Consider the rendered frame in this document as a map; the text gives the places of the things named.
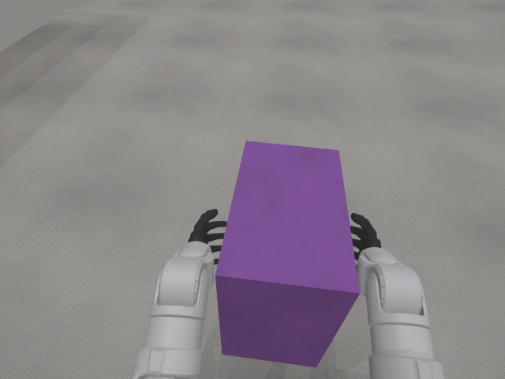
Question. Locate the robot left hand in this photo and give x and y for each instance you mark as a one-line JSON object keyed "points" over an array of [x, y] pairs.
{"points": [[202, 227]]}

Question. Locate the carton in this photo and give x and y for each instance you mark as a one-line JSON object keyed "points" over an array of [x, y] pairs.
{"points": [[286, 277]]}

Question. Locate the robot right forearm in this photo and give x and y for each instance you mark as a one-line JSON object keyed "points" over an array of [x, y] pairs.
{"points": [[398, 319]]}

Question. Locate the robot right hand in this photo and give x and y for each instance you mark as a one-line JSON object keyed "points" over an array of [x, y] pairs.
{"points": [[367, 234]]}

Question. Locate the robot left forearm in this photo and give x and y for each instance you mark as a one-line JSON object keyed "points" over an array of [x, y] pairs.
{"points": [[172, 345]]}

